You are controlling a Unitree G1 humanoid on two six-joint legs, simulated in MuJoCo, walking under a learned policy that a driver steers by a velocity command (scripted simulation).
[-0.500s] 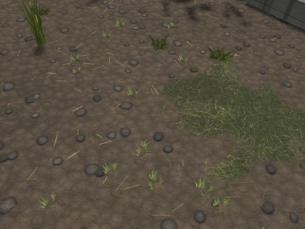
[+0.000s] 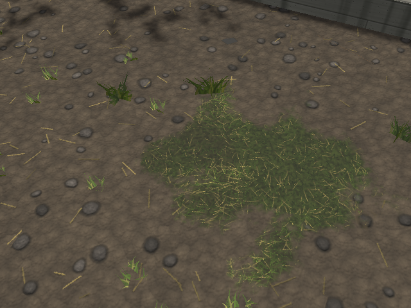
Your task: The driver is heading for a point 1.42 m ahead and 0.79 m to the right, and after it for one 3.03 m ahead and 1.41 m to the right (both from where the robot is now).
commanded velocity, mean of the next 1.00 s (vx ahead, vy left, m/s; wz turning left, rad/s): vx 0.22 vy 0.00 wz -0.37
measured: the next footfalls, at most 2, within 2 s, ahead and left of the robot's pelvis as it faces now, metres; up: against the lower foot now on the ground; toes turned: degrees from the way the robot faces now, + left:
left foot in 0.30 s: +0.36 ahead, +0.11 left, +0.00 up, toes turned -14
right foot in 0.74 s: +0.31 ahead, -0.09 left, +0.00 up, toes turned -16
